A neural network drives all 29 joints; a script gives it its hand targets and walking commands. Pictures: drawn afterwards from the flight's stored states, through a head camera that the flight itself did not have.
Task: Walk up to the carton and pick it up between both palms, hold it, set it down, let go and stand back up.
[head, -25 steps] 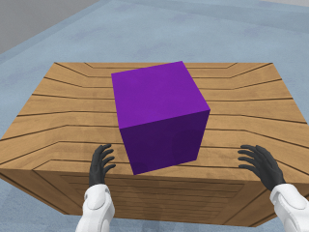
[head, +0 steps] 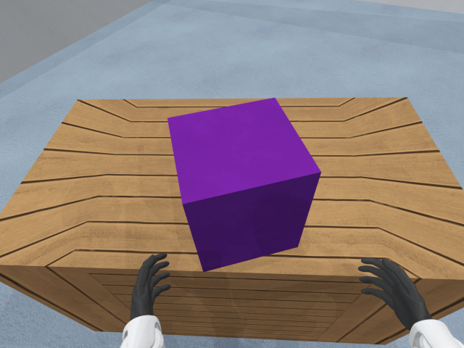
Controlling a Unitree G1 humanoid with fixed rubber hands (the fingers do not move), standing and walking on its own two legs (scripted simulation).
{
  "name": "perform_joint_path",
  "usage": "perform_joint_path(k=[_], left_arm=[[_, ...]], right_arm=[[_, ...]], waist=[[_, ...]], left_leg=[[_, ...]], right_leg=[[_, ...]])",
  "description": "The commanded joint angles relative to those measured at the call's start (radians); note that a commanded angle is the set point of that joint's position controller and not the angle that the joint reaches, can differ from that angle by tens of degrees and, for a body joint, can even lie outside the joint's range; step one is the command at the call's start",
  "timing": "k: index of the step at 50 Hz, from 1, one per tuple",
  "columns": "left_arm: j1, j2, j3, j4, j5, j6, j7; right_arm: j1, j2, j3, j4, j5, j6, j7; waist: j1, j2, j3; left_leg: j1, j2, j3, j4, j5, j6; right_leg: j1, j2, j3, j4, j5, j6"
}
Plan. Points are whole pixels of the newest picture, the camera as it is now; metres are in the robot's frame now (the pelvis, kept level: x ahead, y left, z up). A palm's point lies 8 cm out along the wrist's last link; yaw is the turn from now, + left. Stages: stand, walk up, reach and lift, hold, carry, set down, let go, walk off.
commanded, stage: set down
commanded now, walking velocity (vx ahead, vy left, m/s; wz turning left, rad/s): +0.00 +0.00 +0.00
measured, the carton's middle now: (237, 187) +0.41 +0.05 +0.02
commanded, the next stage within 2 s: let go in 1.50 s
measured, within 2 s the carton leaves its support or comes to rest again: neither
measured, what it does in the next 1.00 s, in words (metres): stands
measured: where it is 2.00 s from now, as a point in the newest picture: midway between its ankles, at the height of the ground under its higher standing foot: outside the picture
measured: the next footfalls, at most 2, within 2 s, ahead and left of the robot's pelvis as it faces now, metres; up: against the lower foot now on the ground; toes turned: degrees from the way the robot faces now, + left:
none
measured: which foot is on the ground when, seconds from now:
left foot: down 0.00-1.00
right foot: down 0.00-1.00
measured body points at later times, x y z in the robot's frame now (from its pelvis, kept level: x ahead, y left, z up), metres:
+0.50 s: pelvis +0.00 +0.02 +0.00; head +0.01 +0.02 +0.45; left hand +0.18 +0.22 -0.05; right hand +0.20 -0.21 -0.06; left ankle -0.02 +0.15 -0.75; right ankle +0.02 -0.10 -0.75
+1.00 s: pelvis +0.00 +0.02 +0.00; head +0.01 +0.02 +0.45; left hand +0.17 +0.24 -0.08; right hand +0.19 -0.20 -0.09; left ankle -0.02 +0.15 -0.75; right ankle +0.02 -0.10 -0.75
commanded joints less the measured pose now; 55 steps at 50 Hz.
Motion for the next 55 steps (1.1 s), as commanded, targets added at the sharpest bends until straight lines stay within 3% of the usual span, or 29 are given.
perform_joint_path(k=[1, 9, 10, 11, 12, 13, 16, 20, 21, 22, 23, 25, 29, 30, 31, 32, 35, 36, 37, 38, 39, 41, 42, 43, 44, 45, 46, 51, 55], left_arm=[[-0.046, 0.042, 0.038, -0.138, 0.041, -0.032, -0.034], [-0.074, 0.066, 0.019, 0.004, 0.021, -0.048, -0.051], [-0.158, 0.101, 0.023, -0.170, -0.019, -0.090, -0.045], [-0.069, 0.064, 0.008, -0.002, 0.015, -0.070, -0.055], [-0.156, 0.094, 0.013, -0.193, -0.024, -0.103, -0.043], [-0.052, 0.072, 0.008, 0.028, 0.021, -0.058, -0.056], [-0.090, 0.085, 0.010, -0.037, -0.006, -0.064, -0.060], [-0.066, 0.086, -0.004, 0.093, 0.006, -0.011, -0.083], [-0.198, 0.156, 0.021, -0.202, -0.063, -0.086, -0.066], [-0.067, 0.089, -0.027, 0.139, 0.009, -0.026, -0.073], [-0.195, 0.154, 0.020, -0.156, -0.059, -0.092, -0.060], [-0.089, 0.100, -0.011, 0.113, -0.001, -0.023, -0.076], [-0.191, 0.155, -0.002, -0.067, -0.034, -0.024, -0.075], [-0.106, 0.113, -0.014, 0.181, 0.011, 0.023, -0.089], [-0.183, 0.184, 0.029, -0.072, -0.037, -0.027, -0.089], [-0.146, 0.140, 0.005, 0.170, 0.010, 0.018, -0.104], [-0.146, 0.155, 0.029, 0.247, 0.020, 0.046, -0.133], [-0.216, 0.200, 0.042, -0.053, -0.035, -0.020, -0.111], [-0.135, 0.133, 0.008, 0.277, 0.025, 0.047, -0.126], [-0.221, 0.208, 0.044, -0.025, -0.023, -0.006, -0.121], [-0.167, 0.199, 0.040, 0.138, 0.015, 0.010, -0.131], [-0.220, 0.252, 0.055, -0.040, -0.033, -0.034, -0.124], [-0.167, 0.199, 0.038, 0.299, 0.012, 0.024, -0.141], [-0.234, 0.249, 0.046, -0.070, -0.057, -0.042, -0.124], [-0.179, 0.201, 0.023, 0.257, -0.003, 0.016, -0.137], [-0.218, 0.252, 0.041, 0.058, -0.031, -0.008, -0.138], [-0.180, 0.225, 0.034, 0.246, -0.016, 0.028, -0.150], [-0.206, 0.292, 0.073, 0.106, -0.030, 0.019, -0.172], [-0.166, 0.287, 0.058, 0.271, -0.004, 0.020, -0.190]], right_arm=[[-0.110, -0.131, -0.069, -0.159, -0.032, -0.057, -0.014], [-0.031, -0.089, -0.099, -0.023, -0.098, -0.037, -0.044], [-0.109, -0.051, -0.096, -0.196, -0.078, -0.065, -0.045], [-0.034, -0.062, -0.077, -0.052, -0.088, -0.051, -0.047], [-0.089, -0.082, -0.111, -0.174, -0.081, -0.079, -0.045], [-0.034, -0.090, -0.073, 0.007, -0.102, -0.050, -0.052], [-0.077, -0.041, -0.076, -0.116, -0.094, -0.064, -0.065], [-0.072, -0.051, -0.088, 0.045, -0.139, -0.032, -0.074], [-0.134, -0.053, -0.136, -0.211, -0.103, -0.083, -0.080], [-0.030, -0.055, -0.095, 0.102, -0.146, -0.034, -0.079], [-0.139, -0.030, -0.132, -0.199, -0.117, -0.085, -0.073], [-0.067, -0.046, -0.099, 0.052, -0.161, -0.025, -0.073], [-0.117, -0.038, -0.125, -0.106, -0.139, -0.028, -0.078], [-0.048, -0.024, -0.118, 0.128, -0.202, 0.010, -0.079], [-0.116, 0.000, -0.125, -0.111, -0.170, -0.028, -0.084], [-0.069, -0.006, -0.134, 0.117, -0.210, 0.014, -0.090], [-0.093, 0.037, -0.098, 0.138, -0.242, 0.039, -0.104], [-0.150, 0.027, -0.126, -0.148, -0.189, -0.012, -0.101], [-0.062, 0.006, -0.134, 0.182, -0.263, 0.038, -0.105], [-0.142, 0.021, -0.138, -0.077, -0.227, -0.002, -0.106], [-0.088, 0.029, -0.141, 0.083, -0.258, 0.013, -0.113], [-0.125, 0.036, -0.141, -0.093, -0.208, -0.022, -0.116], [-0.084, 0.045, -0.125, 0.197, -0.274, 0.024, -0.123], [-0.170, 0.047, -0.136, -0.153, -0.212, -0.029, -0.120], [-0.091, 0.052, -0.144, 0.163, -0.286, 0.018, -0.122], [-0.151, 0.043, -0.134, -0.065, -0.247, -0.001, -0.129], [-0.099, 0.063, -0.133, 0.111, -0.283, 0.030, -0.133], [-0.117, 0.078, -0.120, -0.029, -0.263, 0.024, -0.144], [-0.060, 0.087, -0.129, 0.130, -0.300, 0.012, -0.151]], waist=[[0.028, -0.110, -0.165], [-0.028, -0.113, -0.105], [0.023, -0.086, -0.204], [0.007, -0.097, -0.144], [0.001, -0.053, -0.238], [0.001, -0.059, -0.148], [0.033, -0.077, -0.170], [-0.008, -0.065, -0.117], [0.016, -0.066, -0.259], [-0.022, -0.032, -0.093], [0.030, -0.074, -0.232], [-0.001, -0.035, -0.098], [0.027, -0.024, -0.167], [-0.036, -0.004, -0.050], [0.041, -0.037, -0.159], [-0.025, -0.018, -0.046], [-0.008, -0.053, 0.000], [0.029, -0.031, -0.178], [-0.032, -0.037, -0.022], [0.022, -0.036, -0.153], [-0.009, -0.019, -0.094], [0.023, -0.019, -0.210], [-0.031, -0.022, -0.050], [0.029, -0.023, -0.225], [-0.042, -0.005, -0.067], [0.018, -0.006, -0.138], [-0.028, -0.021, -0.046], [0.019, -0.040, -0.145], [-0.041, -0.012, -0.089]], left_leg=[[0.009, -0.086, 0.011, -0.013, 0.240, 0.004], [0.011, -0.085, 0.014, 0.000, 0.155, -0.005], [-0.013, -0.079, 0.025, 0.009, 0.178, -0.005], [-0.005, -0.088, 0.025, -0.002, 0.171, -0.007], [0.002, -0.081, 0.018, 0.008, 0.199, -0.015], [0.023, -0.087, 0.022, 0.000, 0.199, -0.019], [0.031, -0.082, 0.025, 0.016, 0.210, -0.012], [0.065, -0.072, 0.000, 0.009, 0.242, -0.021], [0.052, -0.065, 0.012, 0.033, 0.240, -0.016], [0.066, -0.070, -0.005, 0.004, 0.187, -0.022], [0.035, -0.064, 0.011, 0.028, 0.195, -0.016], [0.068, -0.064, -0.014, 0.002, 0.172, -0.020], [0.046, -0.056, 0.001, -0.002, 0.185, -0.021], [0.051, -0.061, -0.002, -0.021, 0.154, -0.028], [0.051, -0.064, 0.009, -0.001, 0.194, -0.021], [0.053, -0.077, 0.012, -0.016, 0.137, -0.010], [0.017, -0.075, 0.025, -0.026, 0.079, -0.006], [0.030, -0.065, 0.031, -0.010, 0.151, -0.007], [0.034, -0.067, 0.012, -0.034, 0.107, -0.008], [0.054, -0.061, 0.023, 0.000, 0.157, -0.010], [0.050, -0.077, 0.026, -0.009, 0.141, -0.009], [0.040, -0.071, 0.020, 0.003, 0.200, -0.005], [0.036, -0.072, 0.017, -0.019, 0.145, -0.012], [0.046, -0.066, 0.019, 0.015, 0.178, -0.010], [0.019, -0.070, 0.014, -0.016, 0.103, -0.007], [0.024, -0.065, 0.020, -0.001, 0.114, 0.000], [-0.001, -0.068, 0.015, -0.015, 0.086, 0.000], [0.027, -0.074, 0.030, -0.002, 0.143, 0.003], [0.053, -0.090, 0.029, 0.001, 0.143, -0.002]], right_leg=[[0.151, -0.003, 0.040, -0.067, 0.239, -0.035], [0.106, -0.008, 0.061, -0.103, 0.123, -0.023], [0.134, -0.011, 0.048, -0.061, 0.164, -0.015], [0.151, -0.015, 0.070, -0.079, 0.168, -0.026], [0.148, -0.004, 0.047, -0.050, 0.172, -0.025], [0.142, -0.004, 0.056, -0.081, 0.179, -0.035], [0.131, -0.010, 0.046, -0.073, 0.168, -0.026], [0.108, 0.018, -0.002, -0.078, 0.158, -0.020], [0.114, 0.020, -0.010, -0.039, 0.161, -0.015], [0.073, 0.020, 0.003, -0.082, 0.101, -0.027], [0.105, 0.008, -0.003, -0.063, 0.097, -0.023], [0.070, 0.008, -0.005, -0.077, 0.052, -0.026], [0.118, 0.008, -0.011, -0.059, 0.080, -0.025], [0.090, 0.007, -0.010, -0.090, 0.061, -0.033], [0.125, 0.001, -0.006, -0.063, 0.092, -0.021], [0.079, 0.001, 0.005, -0.081, 0.035, -0.025], [0.101, -0.011, 0.020, -0.108, -0.019, -0.013], [0.153, -0.007, -0.001, -0.063, 0.061, -0.015], [0.092, 0.006, 0.001, -0.085, 0.018, -0.019], [0.136, -0.002, -0.019, -0.056, 0.076, -0.005], [0.119, -0.009, 0.007, -0.073, 0.085, -0.009], [0.180, -0.004, 0.002, -0.030, 0.145, -0.003], [0.120, 0.001, 0.010, -0.077, 0.080, -0.009], [0.160, -0.003, -0.013, -0.031, 0.112, 0.000], [0.108, 0.004, 0.005, -0.067, 0.030, -0.013], [0.131, -0.010, -0.005, -0.047, 0.051, -0.004], [0.107, -0.006, -0.006, -0.072, 0.025, -0.009], [0.157, -0.010, 0.002, -0.060, 0.089, 0.003], [0.111, -0.006, -0.005, -0.069, 0.081, 0.002]])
